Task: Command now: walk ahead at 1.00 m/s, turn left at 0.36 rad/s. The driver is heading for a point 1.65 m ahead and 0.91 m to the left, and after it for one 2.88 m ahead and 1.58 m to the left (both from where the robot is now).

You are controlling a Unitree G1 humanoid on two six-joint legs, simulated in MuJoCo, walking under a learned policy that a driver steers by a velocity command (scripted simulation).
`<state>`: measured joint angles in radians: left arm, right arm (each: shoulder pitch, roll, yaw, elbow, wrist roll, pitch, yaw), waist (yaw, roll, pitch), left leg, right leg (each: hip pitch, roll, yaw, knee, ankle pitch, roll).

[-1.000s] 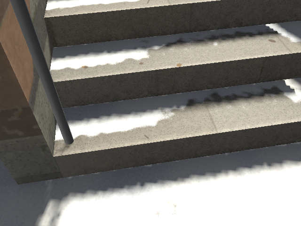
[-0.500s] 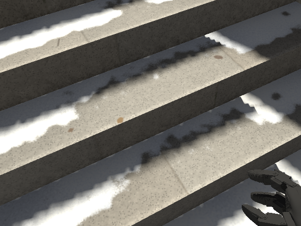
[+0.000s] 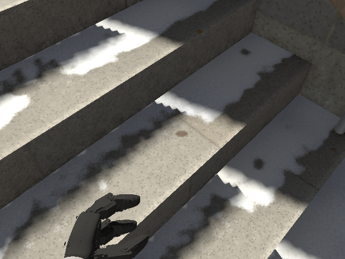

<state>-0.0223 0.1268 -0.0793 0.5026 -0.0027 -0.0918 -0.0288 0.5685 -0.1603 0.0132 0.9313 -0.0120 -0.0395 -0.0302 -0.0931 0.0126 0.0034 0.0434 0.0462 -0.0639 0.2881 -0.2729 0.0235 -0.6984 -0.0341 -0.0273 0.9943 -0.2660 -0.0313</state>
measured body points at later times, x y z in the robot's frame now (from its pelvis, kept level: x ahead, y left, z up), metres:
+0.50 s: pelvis +0.29 +0.01 +0.14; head +0.28 +0.05 +0.59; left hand +0.48 +0.29 +0.14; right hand +0.42 -0.19 +0.03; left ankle +0.28 +0.09 -0.57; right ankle +0.36 -0.14 -0.30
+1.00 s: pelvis +0.54 +0.06 +0.31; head +0.52 +0.04 +0.76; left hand +0.32 +0.17 +0.17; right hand +0.85 +0.16 +0.31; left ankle +0.45 +0.17 -0.16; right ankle +0.64 -0.03 -0.39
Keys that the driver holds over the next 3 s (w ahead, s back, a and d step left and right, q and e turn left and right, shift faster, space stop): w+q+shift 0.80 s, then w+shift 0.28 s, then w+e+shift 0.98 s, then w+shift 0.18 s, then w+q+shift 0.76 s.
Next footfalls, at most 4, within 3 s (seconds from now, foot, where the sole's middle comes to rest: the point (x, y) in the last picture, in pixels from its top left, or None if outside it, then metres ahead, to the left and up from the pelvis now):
0.06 right None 0.11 -0.16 -0.79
0.34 left None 0.32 0.10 -0.61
0.74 right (161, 163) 0.67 0.00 -0.43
1.34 left None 0.60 0.58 -0.25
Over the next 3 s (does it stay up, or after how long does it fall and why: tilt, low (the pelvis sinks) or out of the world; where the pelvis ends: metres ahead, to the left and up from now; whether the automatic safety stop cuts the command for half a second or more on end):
stays up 1.69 0.81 1.01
